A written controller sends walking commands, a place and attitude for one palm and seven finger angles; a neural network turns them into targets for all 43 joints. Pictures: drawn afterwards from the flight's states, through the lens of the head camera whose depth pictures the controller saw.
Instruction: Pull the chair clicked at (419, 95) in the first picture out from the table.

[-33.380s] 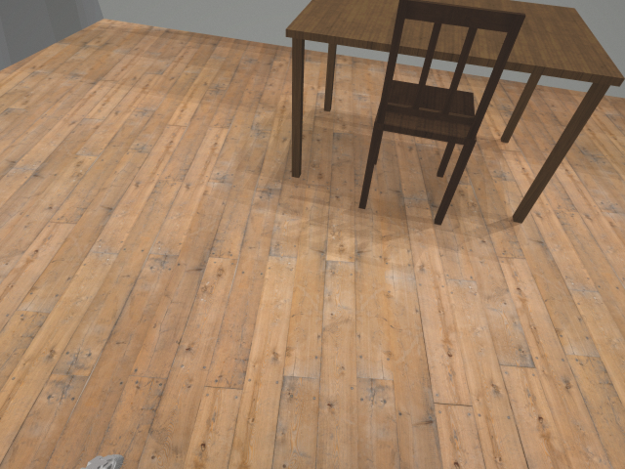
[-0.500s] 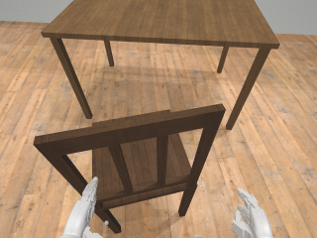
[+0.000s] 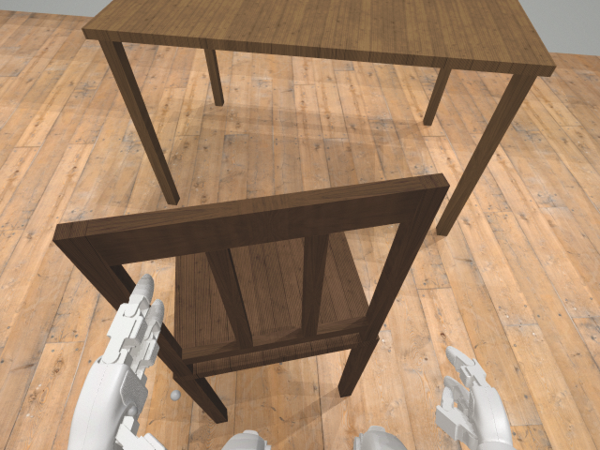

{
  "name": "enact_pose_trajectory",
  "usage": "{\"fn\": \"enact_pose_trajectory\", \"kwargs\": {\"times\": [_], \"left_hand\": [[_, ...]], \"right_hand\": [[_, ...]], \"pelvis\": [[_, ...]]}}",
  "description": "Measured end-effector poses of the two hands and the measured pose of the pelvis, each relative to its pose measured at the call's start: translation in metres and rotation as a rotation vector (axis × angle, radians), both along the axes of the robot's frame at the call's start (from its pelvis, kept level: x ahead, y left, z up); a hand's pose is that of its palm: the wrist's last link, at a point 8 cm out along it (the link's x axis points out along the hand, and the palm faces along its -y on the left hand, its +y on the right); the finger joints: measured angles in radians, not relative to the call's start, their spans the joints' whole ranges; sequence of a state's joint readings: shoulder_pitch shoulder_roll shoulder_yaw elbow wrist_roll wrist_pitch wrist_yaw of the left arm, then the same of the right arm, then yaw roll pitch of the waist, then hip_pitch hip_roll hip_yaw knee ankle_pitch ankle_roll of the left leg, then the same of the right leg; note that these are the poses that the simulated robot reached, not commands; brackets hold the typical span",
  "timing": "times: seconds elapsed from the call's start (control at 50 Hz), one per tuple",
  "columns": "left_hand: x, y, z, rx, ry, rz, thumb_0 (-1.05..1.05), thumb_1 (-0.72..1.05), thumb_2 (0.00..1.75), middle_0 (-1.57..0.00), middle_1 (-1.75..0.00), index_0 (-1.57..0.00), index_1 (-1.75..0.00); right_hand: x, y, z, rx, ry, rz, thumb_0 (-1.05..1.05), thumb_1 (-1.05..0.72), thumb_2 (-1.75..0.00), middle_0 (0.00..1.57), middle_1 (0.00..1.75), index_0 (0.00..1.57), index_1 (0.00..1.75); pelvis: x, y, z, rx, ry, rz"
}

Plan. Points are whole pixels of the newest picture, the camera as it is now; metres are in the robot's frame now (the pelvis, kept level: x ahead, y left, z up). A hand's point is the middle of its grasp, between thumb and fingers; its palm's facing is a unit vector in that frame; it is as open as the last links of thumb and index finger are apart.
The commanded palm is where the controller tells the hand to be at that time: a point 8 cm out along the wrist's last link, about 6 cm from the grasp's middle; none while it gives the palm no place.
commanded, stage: draw the hand back to the body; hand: left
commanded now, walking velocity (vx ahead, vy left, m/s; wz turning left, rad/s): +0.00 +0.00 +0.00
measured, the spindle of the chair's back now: (234, 304) +0.31 +0.12 +0.01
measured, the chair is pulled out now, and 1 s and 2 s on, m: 0.59 0.58 0.58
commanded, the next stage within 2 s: step back with the hand held close in 1.28 s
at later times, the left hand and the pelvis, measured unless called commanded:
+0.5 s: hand (121, 382) +0.17 +0.18 +0.12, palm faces +0.06 -0.91 -0.41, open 13.6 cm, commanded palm +0.15 +0.26 +0.19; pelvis +0.02 -0.01 +0.05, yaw -1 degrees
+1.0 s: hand out of the picture +0.20 +0.26 +0.27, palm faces +0.55 -0.72 -0.42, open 7.8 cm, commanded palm +0.15 +0.29 +0.26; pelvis +0.02 -0.01 +0.08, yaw +0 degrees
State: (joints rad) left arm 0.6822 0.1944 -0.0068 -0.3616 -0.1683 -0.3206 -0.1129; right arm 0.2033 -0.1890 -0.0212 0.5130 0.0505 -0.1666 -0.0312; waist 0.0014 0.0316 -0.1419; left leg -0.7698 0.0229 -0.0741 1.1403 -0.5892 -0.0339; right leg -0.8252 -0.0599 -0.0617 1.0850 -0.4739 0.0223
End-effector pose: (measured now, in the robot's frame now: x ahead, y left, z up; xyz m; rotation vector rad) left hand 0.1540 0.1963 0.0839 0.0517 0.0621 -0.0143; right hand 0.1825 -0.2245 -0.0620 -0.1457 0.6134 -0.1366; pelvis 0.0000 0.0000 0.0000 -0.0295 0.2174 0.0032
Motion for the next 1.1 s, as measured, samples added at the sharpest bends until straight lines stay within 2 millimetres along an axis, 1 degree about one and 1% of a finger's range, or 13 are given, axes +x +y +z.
{"fn": "enact_pose_trajectory", "kwargs": {"times": [0.1,0.22,0.28,0.34,0.44,0.56,0.68,0.82,0.92,0.96,0.98,1.02,1.1], "left_hand": [[-0.002,0.006,0.014,0.041,0.028,-0.021,-0.01,-0.55,0.2,-0.03,-0.01,-0.01,0.0],[-0.006,0.013,0.033,0.047,0.064,-0.019,-0.01,-0.52,0.21,-0.08,-0.04,-0.04,-0.02],[-0.005,0.015,0.041,0.186,0.12,0.004,-0.01,-0.46,0.24,-0.14,-0.08,-0.07,-0.04],[-0.006,0.018,0.049,0.273,0.17,0.05,-0.01,-0.39,0.28,-0.15,-0.09,-0.14,-0.08],[-0.005,0.024,0.06,0.338,0.213,0.11,-0.01,-0.23,0.35,-0.15,-0.11,-0.27,-0.17],[-0.003,0.034,0.074,0.385,0.219,0.164,0.0,-0.02,0.45,-0.17,-0.16,-0.38,-0.25],[-0.005,0.048,0.092,0.445,0.198,0.236,0.0,0.19,0.56,-0.16,-0.18,-0.48,-0.33],[-0.009,0.072,0.136,0.509,0.042,0.388,0.01,0.44,0.68,-0.16,-0.21,-0.5,-0.38],[-0.004,0.087,0.185,0.522,-0.202,0.512,0.01,0.62,0.76,-0.18,-0.25,-0.38,-0.35],[-0.001,0.091,0.198,0.521,-0.28,0.537,0.01,0.69,0.8,-0.19,-0.26,-0.33,-0.33],[0.001,0.092,0.201,0.515,-0.299,0.543,0.01,0.72,0.81,-0.19,-0.26,-0.31,-0.33],[0.005,0.094,0.197,0.495,-0.297,0.539,0.01,0.77,0.84,-0.19,-0.27,-0.28,-0.32],[0.011,0.094,0.165,0.439,-0.181,0.493,0.01,0.84,0.87,-0.2,-0.29,-0.24,-0.31]], "right_hand": [[-0.002,0.002,-0.002,0.037,0.014,-0.025,0.02,-0.9,-0.9,0.2,0.3,0.2,0.29],[-0.001,-0.002,0.013,0.041,-0.016,-0.061,0.02,-0.9,-0.9,0.2,0.3,0.2,0.29],[0.0,-0.005,0.023,0.015,-0.008,-0.067,0.02,-0.9,-0.9,0.2,0.3,0.2,0.29],[0.003,-0.008,0.034,0.002,-0.013,-0.074,0.02,-0.9,-0.9,0.2,0.3,0.2,0.29],[0.005,-0.01,0.045,-0.005,-0.013,-0.075,0.02,-0.9,-0.9,0.2,0.3,0.2,0.29],[0.006,-0.01,0.049,-0.007,0.001,-0.046,0.02,-0.9,-0.9,0.2,0.3,0.2,0.29],[0.008,-0.011,0.052,-0.007,0.008,-0.011,0.02,-0.9,-0.9,0.2,0.3,0.2,0.29],[0.016,-0.01,0.054,-0.015,-0.006,0.044,0.02,-0.9,-0.9,0.2,0.3,0.2,0.29],[0.023,-0.008,0.059,-0.015,-0.028,0.071,0.02,-0.9,-0.9,0.2,0.3,0.2,0.29],[0.025,-0.008,0.062,-0.008,-0.038,0.068,0.02,-0.9,-0.9,0.2,0.3,0.2,0.29],[0.025,-0.008,0.063,-0.003,-0.042,0.062,0.02,-0.9,-0.9,0.2,0.3,0.2,0.29],[0.025,-0.008,0.065,0.006,-0.044,0.048,0.02,-0.9,-0.9,0.2,0.3,0.2,0.3],[0.018,-0.011,0.067,0.003,-0.022,0.025,0.02,-0.9,-0.9,0.2,0.3,0.2,0.29]], "pelvis": [[0.0,-0.001,0.004,0.003,-0.025,-0.001],[0.005,-0.004,0.017,0.006,-0.054,-0.001],[0.008,-0.007,0.026,0.008,-0.089,-0.007],[0.011,-0.008,0.035,0.006,-0.127,-0.007],[0.014,-0.01,0.048,0.009,-0.184,-0.015],[0.017,-0.013,0.059,0.014,-0.233,-0.017],[0.019,-0.016,0.067,0.019,-0.263,-0.017],[0.019,-0.017,0.073,0.021,-0.29,-0.007],[0.017,-0.016,0.076,0.024,-0.303,-0.003],[0.016,-0.015,0.076,0.024,-0.306,-0.006],[0.016,-0.014,0.077,0.024,-0.306,-0.008],[0.015,-0.013,0.077,0.025,-0.304,-0.012],[0.013,-0.01,0.079,0.024,-0.299,-0.023]]}}
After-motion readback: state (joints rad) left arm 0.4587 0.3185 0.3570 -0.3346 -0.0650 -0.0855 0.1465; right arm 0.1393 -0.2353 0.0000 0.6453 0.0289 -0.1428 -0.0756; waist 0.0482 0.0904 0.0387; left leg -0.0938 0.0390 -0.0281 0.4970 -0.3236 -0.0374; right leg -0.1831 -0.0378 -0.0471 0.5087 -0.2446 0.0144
